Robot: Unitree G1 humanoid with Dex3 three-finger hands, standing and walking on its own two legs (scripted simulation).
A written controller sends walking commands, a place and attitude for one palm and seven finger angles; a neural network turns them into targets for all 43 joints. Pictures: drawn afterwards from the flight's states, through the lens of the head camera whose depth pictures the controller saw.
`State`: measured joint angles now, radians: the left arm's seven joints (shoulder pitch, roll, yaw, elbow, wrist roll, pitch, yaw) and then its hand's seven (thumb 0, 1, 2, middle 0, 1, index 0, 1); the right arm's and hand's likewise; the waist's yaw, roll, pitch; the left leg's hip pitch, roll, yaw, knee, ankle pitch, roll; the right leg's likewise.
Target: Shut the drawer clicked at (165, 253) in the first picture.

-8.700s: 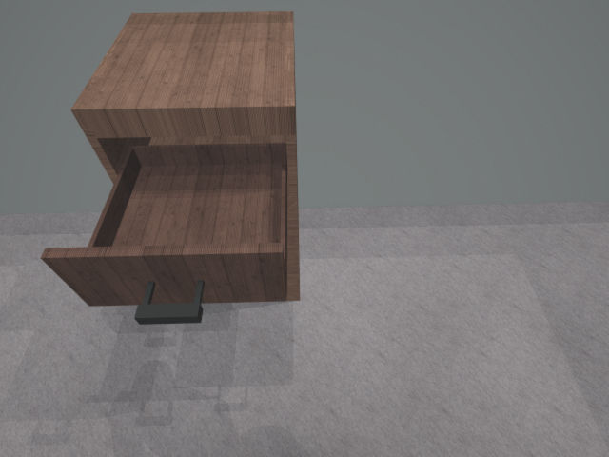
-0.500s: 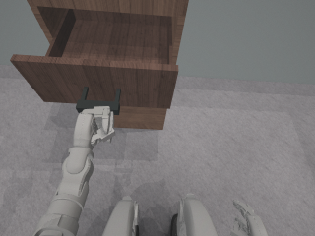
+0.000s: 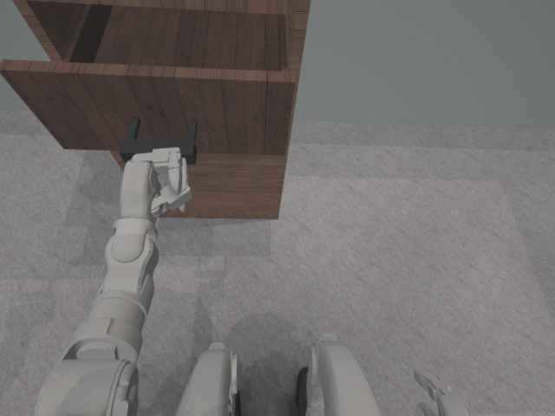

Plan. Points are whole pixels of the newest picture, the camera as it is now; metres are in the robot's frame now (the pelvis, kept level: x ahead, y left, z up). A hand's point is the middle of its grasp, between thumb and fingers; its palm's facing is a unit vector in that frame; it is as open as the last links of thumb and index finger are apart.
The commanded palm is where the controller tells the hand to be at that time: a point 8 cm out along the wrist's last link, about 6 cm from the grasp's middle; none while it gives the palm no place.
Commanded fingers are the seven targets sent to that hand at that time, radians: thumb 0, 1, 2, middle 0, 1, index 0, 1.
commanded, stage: push the drawer shut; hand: left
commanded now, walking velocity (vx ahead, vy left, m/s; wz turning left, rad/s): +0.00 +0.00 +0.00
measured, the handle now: (161, 138) +0.51 +0.17 +0.03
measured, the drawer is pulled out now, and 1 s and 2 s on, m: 0.14 0.02 0.00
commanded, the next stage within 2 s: pull the fist back off the drawer in 1.44 s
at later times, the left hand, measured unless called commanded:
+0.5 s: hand (192, 150) +0.49 +0.12 +0.02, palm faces -0.02 -1.00 -0.05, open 2.9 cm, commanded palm +0.49 +0.17 +0.03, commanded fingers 0.00 0.90 0.90 -1.40 -1.60 -1.40 -1.60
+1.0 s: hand (193, 120) +0.55 +0.13 +0.02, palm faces -0.02 -1.00 -0.05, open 3.0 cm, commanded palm +0.55 +0.16 +0.03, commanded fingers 0.00 0.90 0.90 -1.40 -1.60 -1.40 -1.60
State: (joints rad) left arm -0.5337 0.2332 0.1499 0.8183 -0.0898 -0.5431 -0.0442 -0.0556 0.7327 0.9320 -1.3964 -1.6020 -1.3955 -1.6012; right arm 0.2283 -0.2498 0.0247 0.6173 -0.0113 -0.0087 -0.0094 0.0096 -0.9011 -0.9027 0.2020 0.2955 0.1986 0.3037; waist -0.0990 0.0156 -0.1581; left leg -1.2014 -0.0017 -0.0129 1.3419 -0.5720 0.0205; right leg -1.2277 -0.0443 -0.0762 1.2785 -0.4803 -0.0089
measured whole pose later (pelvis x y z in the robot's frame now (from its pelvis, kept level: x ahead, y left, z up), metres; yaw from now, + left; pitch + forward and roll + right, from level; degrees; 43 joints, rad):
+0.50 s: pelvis +0.00 -0.01 -0.01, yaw -1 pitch +27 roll -2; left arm -0.82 0.35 0.28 1.12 -0.05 -0.57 -0.08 -0.03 0.77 0.95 -1.40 -1.60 -1.40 -1.60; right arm 0.29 -0.26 0.03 0.64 -0.03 0.03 0.01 0.01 -0.90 -0.90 0.20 0.30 0.20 0.30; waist -0.17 0.02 -0.15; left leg -1.28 0.01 -0.02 1.37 -0.57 0.01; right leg -1.31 -0.03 -0.08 1.30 -0.47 -0.02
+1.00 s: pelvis -0.01 +0.00 -0.02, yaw -2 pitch +31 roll -4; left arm -1.03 0.48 0.36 1.24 0.01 -0.50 -0.09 -0.01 0.73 0.92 -1.40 -1.60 -1.39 -1.60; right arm 0.33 -0.26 0.07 0.62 -0.06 0.05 0.03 0.01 -0.90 -0.90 0.20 0.30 0.20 0.30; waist -0.24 0.04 -0.14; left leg -1.37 0.03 -0.03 1.41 -0.58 0.02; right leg -1.39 -0.01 -0.09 1.31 -0.46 -0.01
